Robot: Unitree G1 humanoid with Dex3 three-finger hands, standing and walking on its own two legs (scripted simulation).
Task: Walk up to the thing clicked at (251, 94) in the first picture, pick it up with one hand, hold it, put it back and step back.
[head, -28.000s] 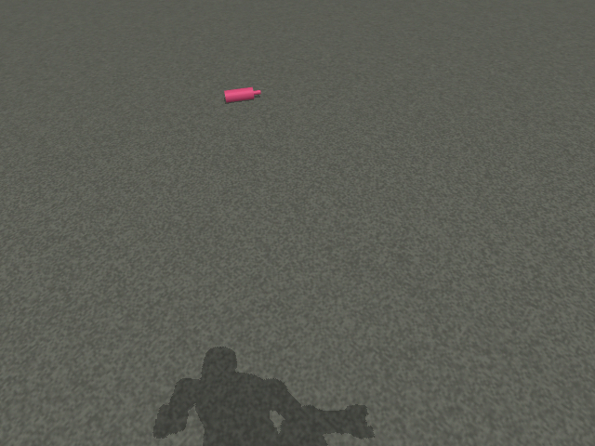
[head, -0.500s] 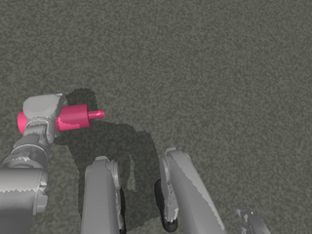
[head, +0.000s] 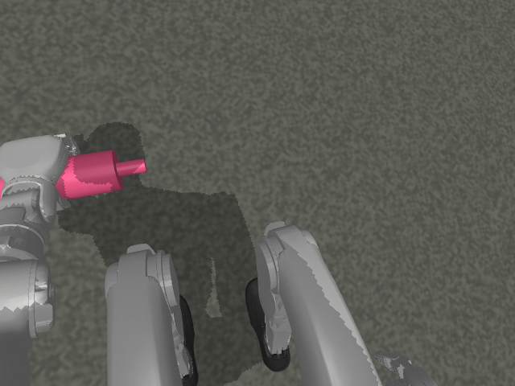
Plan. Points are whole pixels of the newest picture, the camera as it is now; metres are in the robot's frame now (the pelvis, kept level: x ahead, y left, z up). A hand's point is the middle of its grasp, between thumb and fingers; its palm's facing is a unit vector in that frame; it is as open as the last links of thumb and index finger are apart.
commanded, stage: crouch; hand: left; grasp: from above
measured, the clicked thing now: (77, 176) +0.45 +0.25 -0.21
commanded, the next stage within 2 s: lower in 0.16 s
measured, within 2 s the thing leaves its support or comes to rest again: neither
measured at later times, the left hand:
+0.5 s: hand (58, 184) +0.45 +0.28 -0.23, palm faces -0.47 -0.07 -0.88, open 10.0 cm
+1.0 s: hand (68, 184) +0.46 +0.29 -0.28, palm faces -0.45 -0.10 -0.89, open 9.9 cm
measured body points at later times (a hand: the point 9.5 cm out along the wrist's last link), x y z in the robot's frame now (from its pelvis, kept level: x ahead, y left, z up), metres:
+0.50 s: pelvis +0.00 +0.00 -0.04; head +0.25 +0.06 +0.33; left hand +0.47 +0.28 -0.18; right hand +0.04 -0.27 -0.14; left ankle +0.07 +0.11 -0.35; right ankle +0.08 -0.09 -0.35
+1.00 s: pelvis -0.01 +0.00 -0.07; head +0.26 +0.07 +0.28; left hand +0.48 +0.29 -0.23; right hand +0.02 -0.27 -0.16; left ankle +0.07 +0.11 -0.35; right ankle +0.08 -0.09 -0.35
